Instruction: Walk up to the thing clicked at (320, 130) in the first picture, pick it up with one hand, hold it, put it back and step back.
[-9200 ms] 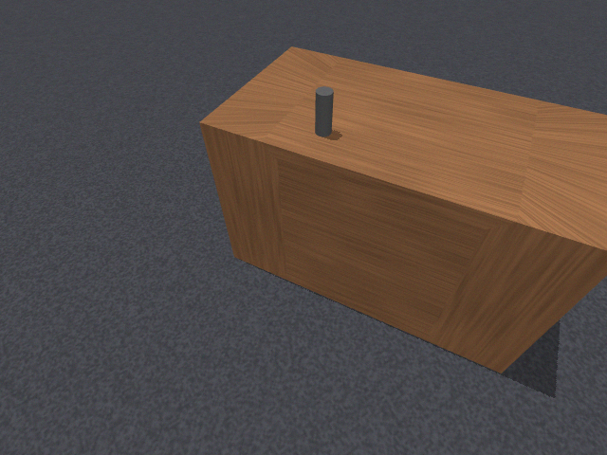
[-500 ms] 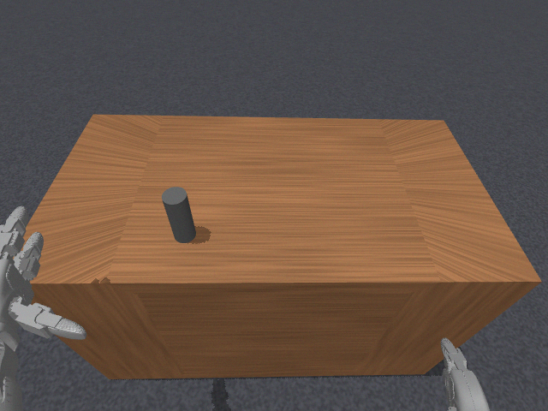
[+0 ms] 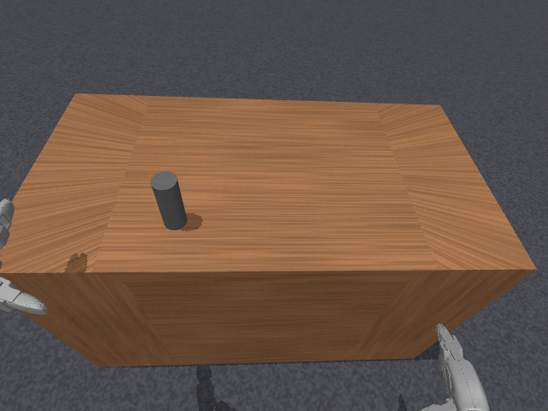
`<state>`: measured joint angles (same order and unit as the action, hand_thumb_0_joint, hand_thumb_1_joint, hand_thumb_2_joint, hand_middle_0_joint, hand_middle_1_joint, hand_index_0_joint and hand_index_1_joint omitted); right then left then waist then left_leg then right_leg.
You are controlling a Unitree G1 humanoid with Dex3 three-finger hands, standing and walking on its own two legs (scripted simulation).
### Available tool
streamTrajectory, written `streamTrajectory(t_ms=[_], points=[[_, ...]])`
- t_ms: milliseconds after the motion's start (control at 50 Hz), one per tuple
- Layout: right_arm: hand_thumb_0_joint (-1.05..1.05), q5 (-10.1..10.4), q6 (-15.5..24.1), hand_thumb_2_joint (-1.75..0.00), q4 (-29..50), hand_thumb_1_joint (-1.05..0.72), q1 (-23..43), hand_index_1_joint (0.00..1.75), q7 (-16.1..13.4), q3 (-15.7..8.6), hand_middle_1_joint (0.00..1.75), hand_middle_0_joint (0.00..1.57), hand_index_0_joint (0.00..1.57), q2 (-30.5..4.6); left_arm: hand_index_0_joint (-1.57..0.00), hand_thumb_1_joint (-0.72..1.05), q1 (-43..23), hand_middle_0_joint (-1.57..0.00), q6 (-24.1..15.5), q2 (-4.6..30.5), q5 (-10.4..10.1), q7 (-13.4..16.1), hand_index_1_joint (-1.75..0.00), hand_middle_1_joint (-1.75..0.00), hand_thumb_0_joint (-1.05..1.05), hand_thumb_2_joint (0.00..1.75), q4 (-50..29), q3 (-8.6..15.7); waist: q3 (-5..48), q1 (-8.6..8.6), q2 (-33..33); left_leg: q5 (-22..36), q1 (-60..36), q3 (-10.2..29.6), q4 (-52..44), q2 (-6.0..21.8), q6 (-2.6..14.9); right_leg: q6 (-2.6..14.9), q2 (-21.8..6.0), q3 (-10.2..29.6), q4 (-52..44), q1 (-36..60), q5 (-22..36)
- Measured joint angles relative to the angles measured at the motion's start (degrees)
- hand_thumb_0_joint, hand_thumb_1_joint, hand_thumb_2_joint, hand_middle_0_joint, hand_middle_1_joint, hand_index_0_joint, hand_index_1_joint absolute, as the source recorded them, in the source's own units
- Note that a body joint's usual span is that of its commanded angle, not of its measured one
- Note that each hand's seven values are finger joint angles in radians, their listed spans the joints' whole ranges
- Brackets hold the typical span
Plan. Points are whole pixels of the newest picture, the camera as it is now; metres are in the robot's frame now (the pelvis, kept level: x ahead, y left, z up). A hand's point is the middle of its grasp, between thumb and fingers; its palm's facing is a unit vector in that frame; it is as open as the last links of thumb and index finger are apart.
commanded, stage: go down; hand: left
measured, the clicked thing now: (170, 202) +0.50 +0.20 -0.04
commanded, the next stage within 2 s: approach in 1.94 s
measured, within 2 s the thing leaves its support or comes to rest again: neither
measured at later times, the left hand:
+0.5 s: hand (21, 225) +0.37 +0.36 +0.07, palm faces +0.15 -0.99 +0.01, open 17.7 cm
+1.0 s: hand (16, 209) +0.40 +0.37 +0.07, palm faces +0.16 -0.99 +0.01, open 17.7 cm
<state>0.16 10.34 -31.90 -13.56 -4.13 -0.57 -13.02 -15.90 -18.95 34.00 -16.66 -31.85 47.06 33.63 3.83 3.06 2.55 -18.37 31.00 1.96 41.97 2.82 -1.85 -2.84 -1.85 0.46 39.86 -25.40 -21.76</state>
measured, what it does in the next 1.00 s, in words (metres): stands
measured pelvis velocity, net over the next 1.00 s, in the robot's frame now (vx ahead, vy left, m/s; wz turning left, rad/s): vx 0.00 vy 0.01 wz -0.02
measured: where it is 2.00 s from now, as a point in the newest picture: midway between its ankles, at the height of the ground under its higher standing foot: outside the picture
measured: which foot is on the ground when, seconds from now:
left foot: down 0.00-1.00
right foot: down 0.00-1.00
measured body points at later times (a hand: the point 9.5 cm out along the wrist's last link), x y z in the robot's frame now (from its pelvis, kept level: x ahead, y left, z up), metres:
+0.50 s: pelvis +0.01 +0.01 -0.02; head +0.07 +0.05 +0.43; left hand +0.36 +0.41 +0.07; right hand +0.16 -0.24 -0.06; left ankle +0.03 +0.14 -0.71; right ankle -0.02 -0.15 -0.71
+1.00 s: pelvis +0.00 +0.01 -0.03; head +0.09 +0.04 +0.41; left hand +0.38 +0.43 +0.08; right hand +0.15 -0.25 -0.07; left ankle +0.03 +0.14 -0.71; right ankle -0.02 -0.15 -0.71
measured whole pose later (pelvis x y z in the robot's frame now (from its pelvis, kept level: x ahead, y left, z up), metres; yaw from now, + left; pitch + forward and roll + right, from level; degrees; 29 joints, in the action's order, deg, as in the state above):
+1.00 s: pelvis +0.00 +0.01 -0.03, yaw -1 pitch +16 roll -3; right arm -0.3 10.9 -19.5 -19.4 -3.6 2.1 -15.1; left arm -30.6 -12.4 46.1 -13.1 -34.7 57.4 39.8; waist 7.1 6.4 1.7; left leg -24.6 48.0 2.8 56.2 3.9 -1.7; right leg -3.2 -0.5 0.5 52.3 -41.5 -27.1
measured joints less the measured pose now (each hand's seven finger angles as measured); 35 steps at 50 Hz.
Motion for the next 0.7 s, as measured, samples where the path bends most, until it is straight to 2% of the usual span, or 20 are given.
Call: streamTrajectory(t_ms=[100, 300, 560, 700], points=[[-0.01, -0.35, 0.38, -0.06, 1.81, 0.51, -1.41, 0.05, 0.20, 1.56, 0.05, 0.05, 0.05, -0.28, -0.03, -0.59, -4.09, -0.04, 1.27, 2.91, -0.17, -2.02, -0.07, -0.07, -0.01, 0.09, 4.86, 0.89, 0.19, 0.99, -0.38, -0.78, 3.74, 0.05, 2.58, 0.19, 0.04, -0.06, 0.24, 0.14, 2.33, -3.66, -0.62], [-0.01, -0.49, 0.64, -0.06, 6.42, 0.51, -3.52, 0.05, 0.04, 2.51, 0.05, 0.06, 0.06, -0.90, -0.03, -0.60, -8.23, -0.05, 2.41, 6.04, 1.47, -1.39, -0.07, -0.07, -0.01, 0.10, 7.68, 3.31, 1.84, 2.17, -0.52, -3.16, 8.78, -0.41, 7.01, 0.72, 0.31, -0.40, 0.74, 0.85, 5.83, -8.56, -2.27], [-0.01, -0.37, 0.96, -0.06, 8.37, 0.52, -5.14, 0.05, 0.79, 2.38, 0.05, 0.05, 0.05, -0.58, -0.03, -0.59, -6.58, -0.05, 5.07, 5.56, 2.21, -1.34, -0.07, -0.06, -0.01, 0.10, 4.26, 3.44, 4.15, 1.25, -0.90, -5.60, 10.86, 0.04, 9.97, 0.98, 0.38, -0.52, 1.03, 0.50, 7.49, -9.91, -4.10], [-0.01, -0.38, 1.01, -0.06, 9.59, 0.51, -4.74, 0.05, 0.90, 2.44, 0.05, 0.06, 0.06, -0.82, -0.03, -0.59, -9.08, -0.05, 5.55, 7.67, 2.16, -2.23, -0.07, -0.06, -0.01, 0.10, 6.04, 4.30, 3.90, 1.97, -1.01, -5.85, 12.32, 0.47, 11.21, 0.87, 0.30, -0.47, 0.99, 0.16, 9.17, -11.39, -4.75]])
